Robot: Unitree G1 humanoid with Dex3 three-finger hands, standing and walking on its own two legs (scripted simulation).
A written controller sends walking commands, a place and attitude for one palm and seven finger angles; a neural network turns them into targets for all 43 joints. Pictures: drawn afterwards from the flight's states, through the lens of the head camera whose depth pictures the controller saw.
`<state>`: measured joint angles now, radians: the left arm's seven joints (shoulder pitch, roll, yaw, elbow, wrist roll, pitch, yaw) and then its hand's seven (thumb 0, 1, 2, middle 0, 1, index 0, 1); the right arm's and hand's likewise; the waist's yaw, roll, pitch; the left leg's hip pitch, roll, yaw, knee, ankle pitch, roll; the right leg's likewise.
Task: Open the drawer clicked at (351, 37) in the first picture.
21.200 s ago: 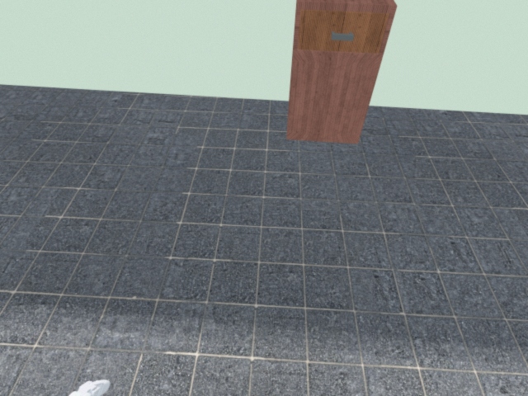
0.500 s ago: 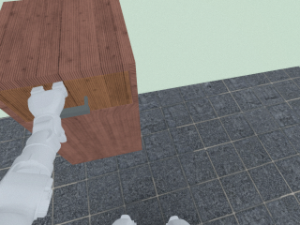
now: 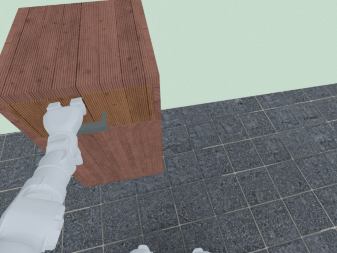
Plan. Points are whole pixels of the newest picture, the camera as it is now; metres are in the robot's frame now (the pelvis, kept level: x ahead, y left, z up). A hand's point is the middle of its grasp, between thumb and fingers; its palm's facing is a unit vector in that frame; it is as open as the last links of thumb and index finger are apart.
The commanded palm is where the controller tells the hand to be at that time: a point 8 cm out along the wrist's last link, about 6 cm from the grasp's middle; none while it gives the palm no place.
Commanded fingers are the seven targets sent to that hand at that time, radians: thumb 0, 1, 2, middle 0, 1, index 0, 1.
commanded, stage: re-aim the fingers above the handle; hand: left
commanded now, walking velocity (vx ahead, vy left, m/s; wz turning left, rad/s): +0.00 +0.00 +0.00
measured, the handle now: (90, 122) +0.50 +0.24 -0.07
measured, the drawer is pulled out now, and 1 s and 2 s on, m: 0.00 0.00 0.00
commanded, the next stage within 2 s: lower the fingers behind the handle in 0.74 s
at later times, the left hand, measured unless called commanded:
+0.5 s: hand (71, 131) +0.43 +0.26 -0.01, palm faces -0.12 -0.02 -0.99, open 13.9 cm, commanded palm +0.42 +0.23 +0.05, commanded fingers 0.00 -0.50 0.30 -0.30 -1.20 -0.30 -1.20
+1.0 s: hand (70, 132) +0.43 +0.27 -0.01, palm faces -0.15 -0.02 -0.99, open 13.9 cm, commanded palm +0.42 +0.25 +0.04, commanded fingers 0.00 -0.50 0.30 -0.30 -1.20 -0.30 -1.20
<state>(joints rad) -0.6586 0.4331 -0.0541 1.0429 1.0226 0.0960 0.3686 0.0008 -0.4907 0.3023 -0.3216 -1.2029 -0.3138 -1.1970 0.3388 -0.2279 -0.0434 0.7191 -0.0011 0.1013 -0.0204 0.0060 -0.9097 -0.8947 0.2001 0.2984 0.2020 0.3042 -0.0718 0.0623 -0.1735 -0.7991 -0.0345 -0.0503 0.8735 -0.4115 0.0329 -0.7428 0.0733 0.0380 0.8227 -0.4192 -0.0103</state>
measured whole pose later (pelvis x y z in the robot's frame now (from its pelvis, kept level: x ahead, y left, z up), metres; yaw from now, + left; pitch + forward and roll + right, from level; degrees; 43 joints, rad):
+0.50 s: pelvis +0.00 +0.00 +0.00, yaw +0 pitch +20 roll -2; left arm -0.66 0.46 -0.05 1.04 1.03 0.07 0.36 0.00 -0.49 0.30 -0.33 -1.21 -0.31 -1.20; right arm 0.34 -0.23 -0.04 0.72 0.00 0.10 -0.03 0.01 -0.91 -0.89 0.20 0.30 0.20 0.30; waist -0.08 0.06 -0.17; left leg -0.80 -0.03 -0.05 0.87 -0.40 0.03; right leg -0.75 0.07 0.04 0.82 -0.41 -0.01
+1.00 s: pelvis +0.00 +0.00 +0.00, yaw +0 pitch +20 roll -2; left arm -0.68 0.48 -0.03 1.08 1.04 0.06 0.35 0.00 -0.49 0.30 -0.33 -1.21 -0.31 -1.20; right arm 0.34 -0.23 -0.03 0.72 0.00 0.09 -0.03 0.01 -0.91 -0.89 0.20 0.30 0.20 0.30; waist -0.08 0.05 -0.17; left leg -0.83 -0.03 -0.05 0.89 -0.41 0.03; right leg -0.77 0.08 0.04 0.84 -0.42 -0.01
